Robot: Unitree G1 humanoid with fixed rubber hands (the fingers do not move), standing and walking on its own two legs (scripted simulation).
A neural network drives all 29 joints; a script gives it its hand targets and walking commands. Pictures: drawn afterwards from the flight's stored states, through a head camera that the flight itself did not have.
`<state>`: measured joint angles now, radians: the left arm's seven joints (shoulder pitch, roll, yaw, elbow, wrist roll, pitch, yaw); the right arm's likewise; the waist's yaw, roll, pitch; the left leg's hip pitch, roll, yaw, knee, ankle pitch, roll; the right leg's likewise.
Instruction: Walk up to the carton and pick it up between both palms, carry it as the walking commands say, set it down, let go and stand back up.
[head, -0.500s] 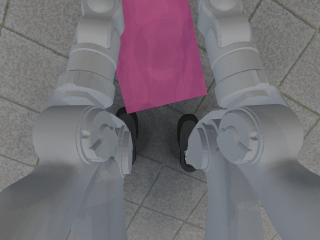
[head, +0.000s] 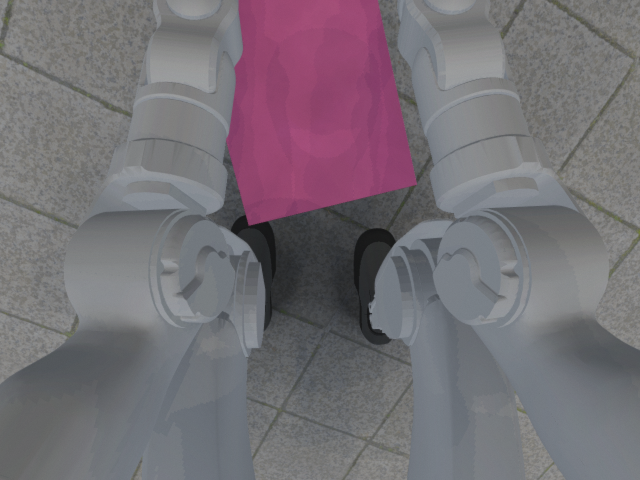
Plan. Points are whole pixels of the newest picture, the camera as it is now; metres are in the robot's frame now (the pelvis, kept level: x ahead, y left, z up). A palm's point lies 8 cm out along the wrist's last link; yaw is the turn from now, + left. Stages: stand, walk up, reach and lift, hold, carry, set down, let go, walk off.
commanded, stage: set down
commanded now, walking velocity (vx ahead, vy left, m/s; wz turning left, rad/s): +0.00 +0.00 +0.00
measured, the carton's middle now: (305, 98) +0.44 +0.03 -0.32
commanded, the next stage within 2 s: none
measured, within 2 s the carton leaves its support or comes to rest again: rests again in 0.96 s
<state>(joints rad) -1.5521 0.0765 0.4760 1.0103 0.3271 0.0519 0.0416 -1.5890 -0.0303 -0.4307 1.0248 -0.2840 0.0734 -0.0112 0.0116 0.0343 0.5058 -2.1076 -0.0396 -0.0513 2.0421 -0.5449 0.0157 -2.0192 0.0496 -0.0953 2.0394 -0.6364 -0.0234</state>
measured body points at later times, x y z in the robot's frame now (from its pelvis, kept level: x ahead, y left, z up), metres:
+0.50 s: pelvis +0.00 +0.00 +0.00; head +0.39 +0.02 +0.21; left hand +0.56 +0.11 -0.21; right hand +0.56 -0.05 -0.20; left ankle +0.12 +0.11 -0.39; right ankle +0.10 -0.10 -0.39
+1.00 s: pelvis +0.00 +0.00 -0.02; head +0.39 +0.02 +0.19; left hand +0.54 +0.15 -0.25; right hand +0.52 -0.12 -0.26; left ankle +0.12 +0.11 -0.39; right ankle +0.10 -0.10 -0.39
